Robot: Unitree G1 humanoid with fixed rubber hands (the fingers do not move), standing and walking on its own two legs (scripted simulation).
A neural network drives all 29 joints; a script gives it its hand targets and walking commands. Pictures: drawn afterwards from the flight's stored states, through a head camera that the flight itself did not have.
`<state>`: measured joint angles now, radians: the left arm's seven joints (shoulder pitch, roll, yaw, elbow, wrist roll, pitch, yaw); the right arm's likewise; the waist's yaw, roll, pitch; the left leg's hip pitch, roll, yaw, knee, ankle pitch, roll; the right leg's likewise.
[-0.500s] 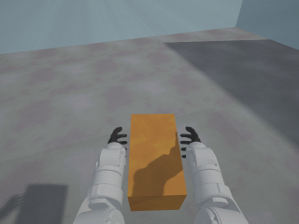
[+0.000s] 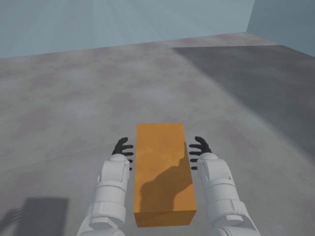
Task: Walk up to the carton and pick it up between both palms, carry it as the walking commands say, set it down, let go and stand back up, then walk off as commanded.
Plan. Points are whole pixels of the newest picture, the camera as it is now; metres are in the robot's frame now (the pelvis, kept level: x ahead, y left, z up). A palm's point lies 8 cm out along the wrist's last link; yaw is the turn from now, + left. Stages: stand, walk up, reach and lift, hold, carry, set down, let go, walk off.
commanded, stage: hold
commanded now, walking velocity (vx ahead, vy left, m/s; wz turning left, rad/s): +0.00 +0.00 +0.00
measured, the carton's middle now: (161, 171) +0.34 +0.00 -0.03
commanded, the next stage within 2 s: carry in 0.68 s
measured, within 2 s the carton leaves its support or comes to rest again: neither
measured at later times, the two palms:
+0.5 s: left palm (117, 164) +0.29 +0.12 +0.06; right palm (206, 163) +0.29 -0.12 +0.06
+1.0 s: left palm (116, 159) +0.31 +0.12 +0.07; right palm (201, 153) +0.32 -0.11 +0.07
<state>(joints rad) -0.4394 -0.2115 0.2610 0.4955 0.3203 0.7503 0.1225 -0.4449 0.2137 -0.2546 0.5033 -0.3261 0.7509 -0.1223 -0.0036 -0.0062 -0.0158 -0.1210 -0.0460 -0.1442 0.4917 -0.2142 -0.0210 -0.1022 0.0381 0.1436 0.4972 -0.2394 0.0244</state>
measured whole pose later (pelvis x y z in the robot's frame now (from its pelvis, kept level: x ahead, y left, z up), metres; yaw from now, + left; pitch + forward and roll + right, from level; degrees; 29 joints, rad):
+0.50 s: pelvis -0.01 +0.00 +0.00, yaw +0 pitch -9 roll +0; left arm -0.45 -0.21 0.28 0.50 0.33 0.76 0.11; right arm -0.46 0.22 -0.27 0.52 -0.33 0.76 -0.12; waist 0.00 -0.01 -0.02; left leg -0.13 -0.04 -0.14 0.51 -0.21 -0.02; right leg -0.11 0.04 0.14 0.52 -0.24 0.02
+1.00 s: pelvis -0.01 -0.02 -0.02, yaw +7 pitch +4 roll +0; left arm -0.41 -0.20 0.09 0.01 0.16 0.95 0.25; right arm -0.37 0.19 -0.10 -0.02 -0.12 0.96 -0.24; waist -0.02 0.00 -0.06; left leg -0.52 0.00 -0.04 0.71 -0.27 0.00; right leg -0.48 -0.04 -0.08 0.73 -0.32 0.00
